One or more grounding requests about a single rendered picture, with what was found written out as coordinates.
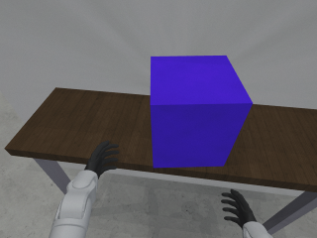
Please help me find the left robot forearm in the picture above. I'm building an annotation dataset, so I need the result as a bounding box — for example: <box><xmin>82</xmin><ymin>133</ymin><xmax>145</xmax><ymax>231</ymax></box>
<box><xmin>49</xmin><ymin>170</ymin><xmax>98</xmax><ymax>238</ymax></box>

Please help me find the right robot forearm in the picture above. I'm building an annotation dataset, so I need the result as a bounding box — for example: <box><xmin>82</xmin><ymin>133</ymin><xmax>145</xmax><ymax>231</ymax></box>
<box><xmin>242</xmin><ymin>221</ymin><xmax>273</xmax><ymax>238</ymax></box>

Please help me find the table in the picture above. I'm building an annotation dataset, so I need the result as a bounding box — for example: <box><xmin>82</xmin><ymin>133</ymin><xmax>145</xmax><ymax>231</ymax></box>
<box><xmin>4</xmin><ymin>87</ymin><xmax>317</xmax><ymax>235</ymax></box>

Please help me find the carton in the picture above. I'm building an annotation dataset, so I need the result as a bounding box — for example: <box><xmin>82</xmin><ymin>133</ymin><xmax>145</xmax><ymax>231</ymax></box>
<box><xmin>150</xmin><ymin>56</ymin><xmax>253</xmax><ymax>169</ymax></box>

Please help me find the robot left hand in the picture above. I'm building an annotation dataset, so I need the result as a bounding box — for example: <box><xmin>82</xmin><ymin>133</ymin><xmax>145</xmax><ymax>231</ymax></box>
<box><xmin>84</xmin><ymin>140</ymin><xmax>120</xmax><ymax>179</ymax></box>

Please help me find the robot right hand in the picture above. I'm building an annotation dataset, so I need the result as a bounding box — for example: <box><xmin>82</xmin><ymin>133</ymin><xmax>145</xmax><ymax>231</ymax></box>
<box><xmin>221</xmin><ymin>189</ymin><xmax>257</xmax><ymax>229</ymax></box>

